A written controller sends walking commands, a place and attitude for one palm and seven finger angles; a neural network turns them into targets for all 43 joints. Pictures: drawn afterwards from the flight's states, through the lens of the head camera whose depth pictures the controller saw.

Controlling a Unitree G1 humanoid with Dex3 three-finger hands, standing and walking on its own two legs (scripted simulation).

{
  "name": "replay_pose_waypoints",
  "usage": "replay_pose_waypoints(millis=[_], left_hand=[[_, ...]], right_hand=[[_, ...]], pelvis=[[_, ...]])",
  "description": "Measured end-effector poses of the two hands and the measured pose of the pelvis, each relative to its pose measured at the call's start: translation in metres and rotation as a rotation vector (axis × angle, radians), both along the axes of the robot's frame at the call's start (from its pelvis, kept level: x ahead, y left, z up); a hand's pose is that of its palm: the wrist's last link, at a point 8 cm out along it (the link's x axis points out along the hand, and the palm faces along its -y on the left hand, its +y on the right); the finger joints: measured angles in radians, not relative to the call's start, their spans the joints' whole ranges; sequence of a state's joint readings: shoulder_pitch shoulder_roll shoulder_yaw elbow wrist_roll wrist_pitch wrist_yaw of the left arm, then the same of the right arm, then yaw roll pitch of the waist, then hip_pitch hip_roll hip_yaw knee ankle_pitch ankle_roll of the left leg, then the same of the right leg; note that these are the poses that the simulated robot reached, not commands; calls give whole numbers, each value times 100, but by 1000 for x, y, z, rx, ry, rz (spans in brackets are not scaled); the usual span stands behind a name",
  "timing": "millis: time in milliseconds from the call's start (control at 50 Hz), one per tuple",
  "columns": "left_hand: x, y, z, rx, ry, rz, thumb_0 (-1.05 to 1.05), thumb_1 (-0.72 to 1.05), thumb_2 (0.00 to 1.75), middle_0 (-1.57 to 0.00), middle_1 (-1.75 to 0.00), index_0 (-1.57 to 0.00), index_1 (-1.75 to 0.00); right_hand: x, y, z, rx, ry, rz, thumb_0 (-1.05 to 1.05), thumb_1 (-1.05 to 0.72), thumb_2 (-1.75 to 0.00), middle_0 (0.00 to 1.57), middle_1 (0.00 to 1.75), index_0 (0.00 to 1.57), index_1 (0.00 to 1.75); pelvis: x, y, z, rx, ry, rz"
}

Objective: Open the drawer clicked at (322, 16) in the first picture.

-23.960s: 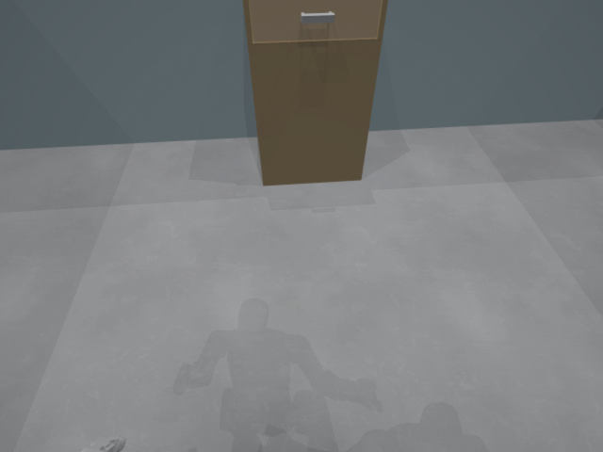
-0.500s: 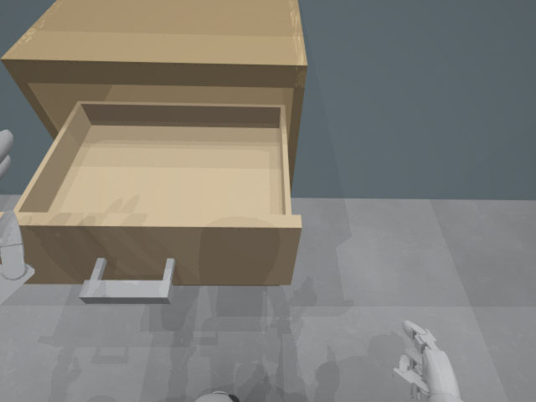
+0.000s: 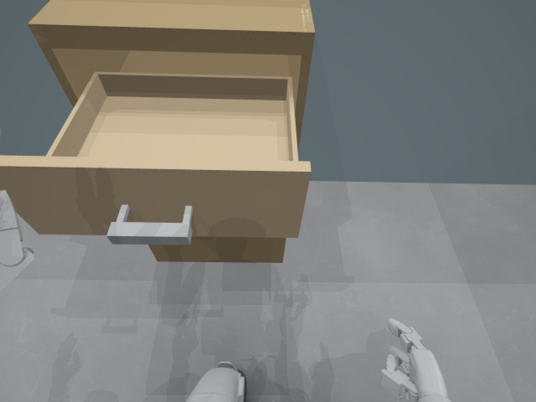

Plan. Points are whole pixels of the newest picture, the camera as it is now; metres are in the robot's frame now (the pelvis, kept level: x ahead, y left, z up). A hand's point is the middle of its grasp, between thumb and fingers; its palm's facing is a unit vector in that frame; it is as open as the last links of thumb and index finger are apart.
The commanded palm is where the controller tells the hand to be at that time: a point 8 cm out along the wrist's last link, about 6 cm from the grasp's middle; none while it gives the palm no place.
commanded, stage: step back with the hand held close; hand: left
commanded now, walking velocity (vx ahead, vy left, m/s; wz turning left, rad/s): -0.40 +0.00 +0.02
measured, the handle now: (153, 222) +0.35 +0.20 +0.05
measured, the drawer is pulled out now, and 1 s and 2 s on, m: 0.30 0.30 0.30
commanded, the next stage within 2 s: stop stepping back and stand still in 0.10 s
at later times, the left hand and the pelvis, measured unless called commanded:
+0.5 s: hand out of the picture +0.10 +0.21 +0.24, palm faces +0.38 -0.79 -0.49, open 7.4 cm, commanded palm +0.04 +0.26 +0.24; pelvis -0.10 -0.01 +0.01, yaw -2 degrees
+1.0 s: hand out of the picture +0.08 +0.22 +0.22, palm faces +0.41 -0.81 -0.42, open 7.4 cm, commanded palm none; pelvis -0.12 -0.01 +0.02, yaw -1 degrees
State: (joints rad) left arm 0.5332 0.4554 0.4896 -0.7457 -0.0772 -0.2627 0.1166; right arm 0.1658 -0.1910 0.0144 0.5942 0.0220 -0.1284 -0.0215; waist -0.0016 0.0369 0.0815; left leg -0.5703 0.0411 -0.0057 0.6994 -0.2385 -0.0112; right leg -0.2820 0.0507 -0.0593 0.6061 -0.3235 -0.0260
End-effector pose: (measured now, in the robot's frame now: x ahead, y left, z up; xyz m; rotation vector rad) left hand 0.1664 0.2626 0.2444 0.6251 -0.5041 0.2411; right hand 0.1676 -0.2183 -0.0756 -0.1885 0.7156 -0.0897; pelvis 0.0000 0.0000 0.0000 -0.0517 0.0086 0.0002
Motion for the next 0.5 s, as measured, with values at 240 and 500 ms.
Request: replay_pose_waypoints(millis=[240,500], left_hand=[[-29,16,-13,-23,76,20,1,89,90,-21,-31,-21,-30],[-108,-12,8,-24,35,40,1,88,90,-22,-31,-21,-30]], right_hand=[[-38,-3,16,-42,15,-42,2,-91,-90,20,30,20,30],[-124,-30,9,-9,53,-86,1,-91,-90,20,30,20,30]], pelvis=[[-46,6,9,44,32,-11],[-99,-13,12,53,-10,-27]])
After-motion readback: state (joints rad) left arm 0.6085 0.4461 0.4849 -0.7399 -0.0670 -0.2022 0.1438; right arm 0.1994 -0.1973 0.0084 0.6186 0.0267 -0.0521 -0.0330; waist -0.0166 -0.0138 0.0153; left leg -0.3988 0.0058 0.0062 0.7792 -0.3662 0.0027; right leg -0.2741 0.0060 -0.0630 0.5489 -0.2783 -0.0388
